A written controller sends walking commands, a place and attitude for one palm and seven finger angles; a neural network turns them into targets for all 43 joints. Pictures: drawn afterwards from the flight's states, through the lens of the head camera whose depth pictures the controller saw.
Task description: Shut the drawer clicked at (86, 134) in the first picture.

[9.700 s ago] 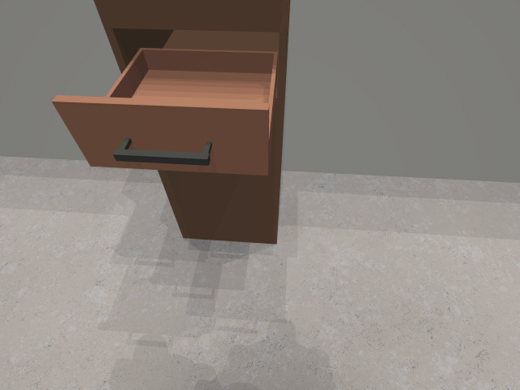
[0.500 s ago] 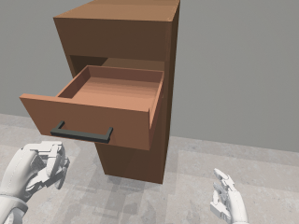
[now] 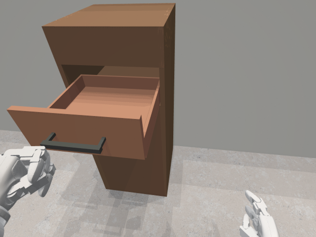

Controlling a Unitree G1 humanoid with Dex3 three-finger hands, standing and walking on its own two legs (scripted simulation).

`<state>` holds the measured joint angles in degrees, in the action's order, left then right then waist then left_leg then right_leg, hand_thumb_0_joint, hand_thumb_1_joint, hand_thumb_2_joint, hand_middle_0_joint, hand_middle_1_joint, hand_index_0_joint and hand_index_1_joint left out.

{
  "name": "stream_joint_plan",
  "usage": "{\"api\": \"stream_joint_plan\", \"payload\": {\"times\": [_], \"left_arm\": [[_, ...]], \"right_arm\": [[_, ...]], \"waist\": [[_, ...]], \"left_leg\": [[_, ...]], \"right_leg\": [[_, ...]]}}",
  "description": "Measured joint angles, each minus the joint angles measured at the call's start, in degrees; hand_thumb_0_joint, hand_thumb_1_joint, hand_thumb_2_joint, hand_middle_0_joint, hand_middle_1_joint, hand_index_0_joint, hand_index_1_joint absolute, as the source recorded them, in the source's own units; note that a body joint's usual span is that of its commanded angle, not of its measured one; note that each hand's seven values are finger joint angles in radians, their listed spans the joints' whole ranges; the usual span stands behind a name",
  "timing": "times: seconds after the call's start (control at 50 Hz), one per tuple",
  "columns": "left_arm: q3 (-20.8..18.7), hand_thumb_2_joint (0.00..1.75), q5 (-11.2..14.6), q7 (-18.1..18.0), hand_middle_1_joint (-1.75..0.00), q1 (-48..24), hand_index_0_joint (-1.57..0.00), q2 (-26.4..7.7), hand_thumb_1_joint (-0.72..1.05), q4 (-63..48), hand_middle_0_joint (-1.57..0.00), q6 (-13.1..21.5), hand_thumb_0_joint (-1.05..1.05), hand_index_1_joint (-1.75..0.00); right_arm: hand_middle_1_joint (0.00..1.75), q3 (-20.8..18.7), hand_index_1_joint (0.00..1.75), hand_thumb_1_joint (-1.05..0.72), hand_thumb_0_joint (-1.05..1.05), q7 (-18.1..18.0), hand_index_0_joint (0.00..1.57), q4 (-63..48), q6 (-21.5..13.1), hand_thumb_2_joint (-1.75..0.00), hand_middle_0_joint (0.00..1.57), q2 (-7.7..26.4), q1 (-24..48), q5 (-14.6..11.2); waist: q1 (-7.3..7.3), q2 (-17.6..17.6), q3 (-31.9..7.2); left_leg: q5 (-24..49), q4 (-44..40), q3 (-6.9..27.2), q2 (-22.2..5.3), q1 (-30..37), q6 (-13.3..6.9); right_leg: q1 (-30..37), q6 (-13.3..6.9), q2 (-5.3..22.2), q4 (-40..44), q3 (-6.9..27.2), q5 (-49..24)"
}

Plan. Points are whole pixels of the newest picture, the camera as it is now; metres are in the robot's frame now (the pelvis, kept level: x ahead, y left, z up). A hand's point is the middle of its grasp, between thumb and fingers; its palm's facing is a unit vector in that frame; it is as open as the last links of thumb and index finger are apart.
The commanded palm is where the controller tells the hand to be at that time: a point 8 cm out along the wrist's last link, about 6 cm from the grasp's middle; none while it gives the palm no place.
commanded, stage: bring the fist close to the handle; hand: left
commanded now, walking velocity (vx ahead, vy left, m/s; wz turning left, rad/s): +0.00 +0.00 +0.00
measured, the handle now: (74, 142) +0.33 +0.29 +0.09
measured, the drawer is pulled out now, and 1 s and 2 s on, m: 0.30 0.30 0.30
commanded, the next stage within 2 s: push the drawer shut in 1.44 s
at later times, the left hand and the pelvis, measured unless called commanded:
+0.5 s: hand (57, 178) +0.18 +0.24 +0.13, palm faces +0.07 -0.99 -0.09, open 3.3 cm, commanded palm +0.15 +0.29 +0.14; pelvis +0.01 +0.02 +0.00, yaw +0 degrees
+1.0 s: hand (83, 172) +0.23 +0.22 +0.09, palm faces +0.02 -1.00 -0.07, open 3.3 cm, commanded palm +0.20 +0.28 +0.09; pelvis +0.00 +0.03 -0.01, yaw +0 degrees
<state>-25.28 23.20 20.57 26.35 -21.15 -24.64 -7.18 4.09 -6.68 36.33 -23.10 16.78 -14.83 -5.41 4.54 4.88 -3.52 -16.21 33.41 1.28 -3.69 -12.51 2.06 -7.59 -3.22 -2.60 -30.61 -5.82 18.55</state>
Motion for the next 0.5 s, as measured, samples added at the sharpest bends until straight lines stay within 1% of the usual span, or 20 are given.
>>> {"api": "stream_joint_plan", "payload": {"times": [0.06, 0.16, 0.24, 0.32, 0.42, 0.5], "left_arm": [[-0.26, 0.90, 0.40, 0.81, -1.60, 0.72, -1.40, 0.28, 0.90, -0.03, -1.40, -0.16, 0.02, -1.60], [0.23, 0.90, 0.84, 1.54, -1.60, 1.13, -1.40, 1.23, 0.90, 1.39, -1.40, 0.46, 0.01, -1.60], [1.71, 0.90, -0.30, 0.82, -1.60, 0.74, -1.40, 2.62, 0.90, 3.00, -1.40, 1.13, 0.01, -1.60], [3.49, 0.90, -1.71, 0.27, -1.60, 1.00, -1.40, 3.58, 0.90, 3.32, -1.40, 2.73, 0.02, -1.60], [5.22, 0.90, -2.59, -0.25, -1.60, 0.36, -1.40, 4.32, 0.90, 4.26, -1.40, 4.88, 0.02, -1.60], [6.20, 0.90, -3.32, -0.72, -1.60, -0.62, -1.40, 4.91, 0.90, 5.77, -1.40, 5.69, 0.02, -1.60]], "right_arm": [[0.30, -0.03, 0.30, -0.90, 0.02, 0.19, 0.20, -0.02, -0.39, -0.90, 0.20, 0.04, -0.10, -0.03], [0.30, -0.07, 0.30, -0.90, 0.02, 0.38, 0.20, -0.02, -0.58, -0.90, 0.20, -0.57, 0.17, 0.12], [0.30, -0.09, 0.30, -0.90, 0.02, 0.54, 0.20, -0.17, -0.63, -0.90, 0.20, -1.17, 0.60, 0.52], [0.30, -0.02, 0.30, -0.90, 0.02, 0.86, 0.20, -0.19, -0.87, -0.90, 0.20, -1.90, 0.99, 1.11], [0.30, 0.10, 0.30, -0.90, 0.02, 1.12, 0.20, 0.09, -0.68, -0.90, 0.20, -2.59, 1.50, 1.64], [0.30, 0.10, 0.30, -0.90, 0.02, 1.33, 0.20, 0.34, 0.06, -0.90, 0.21, -2.93, 1.88, 1.96]], "waist": [[-0.22, 0.08, -0.34], [-0.17, -0.29, -0.74], [-0.04, -0.74, -0.30], [0.02, -1.33, 0.06], [-0.06, -1.74, 0.39], [-0.29, -1.98, 0.51]], "left_leg": [[-0.16, -0.19, -0.40, 0.18, 0.06, 0.05], [-0.49, -0.11, -0.79, 0.61, -0.32, -0.13], [-0.71, 0.21, -0.82, 1.05, -0.72, -0.40], [-0.85, 0.38, -0.88, 1.50, -1.08, -0.75], [-0.97, 0.73, -0.78, 1.99, -1.66, -1.17], [-0.91, 0.90, -0.81, 2.30, -2.25, -1.47]], "right_leg": [[-0.25, 0.21, 0.23, -0.25, 0.38, 0.29], [-0.90, 0.58, 0.71, -0.80, 0.75, 0.79], [-1.28, 0.81, 1.15, -1.21, 0.77, 1.09], [-1.63, 1.10, 1.60, -1.46, 0.80, 1.26], [-2.01, 1.48, 2.09, -1.63, 0.68, 1.35], [-2.57, 1.77, 2.41, -1.79, 0.69, 1.28]]}}
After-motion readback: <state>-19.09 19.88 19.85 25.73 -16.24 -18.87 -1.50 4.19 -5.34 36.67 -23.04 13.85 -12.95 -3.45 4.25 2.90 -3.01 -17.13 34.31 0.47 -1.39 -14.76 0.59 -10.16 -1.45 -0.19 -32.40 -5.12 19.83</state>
